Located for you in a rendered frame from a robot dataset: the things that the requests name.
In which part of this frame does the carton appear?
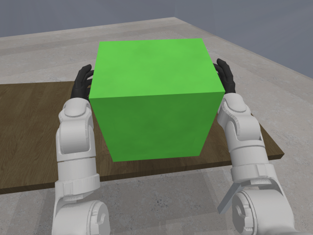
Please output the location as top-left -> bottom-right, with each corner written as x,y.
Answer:
89,38 -> 225,162

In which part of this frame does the robot right upper arm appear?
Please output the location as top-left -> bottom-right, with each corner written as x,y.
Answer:
232,189 -> 313,235

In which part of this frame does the robot left upper arm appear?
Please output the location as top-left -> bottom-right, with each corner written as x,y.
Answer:
52,200 -> 111,235

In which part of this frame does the left robot hand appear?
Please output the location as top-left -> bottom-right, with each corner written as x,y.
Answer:
70,64 -> 94,103

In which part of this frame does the robot left forearm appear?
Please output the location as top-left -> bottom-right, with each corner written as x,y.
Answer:
52,98 -> 100,232

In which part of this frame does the right robot hand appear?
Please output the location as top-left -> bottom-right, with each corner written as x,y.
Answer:
213,58 -> 236,94

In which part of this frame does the robot right forearm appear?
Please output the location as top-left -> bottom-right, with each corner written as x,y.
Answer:
217,93 -> 294,222

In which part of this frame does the table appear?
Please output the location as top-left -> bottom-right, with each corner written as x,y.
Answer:
0,81 -> 285,214

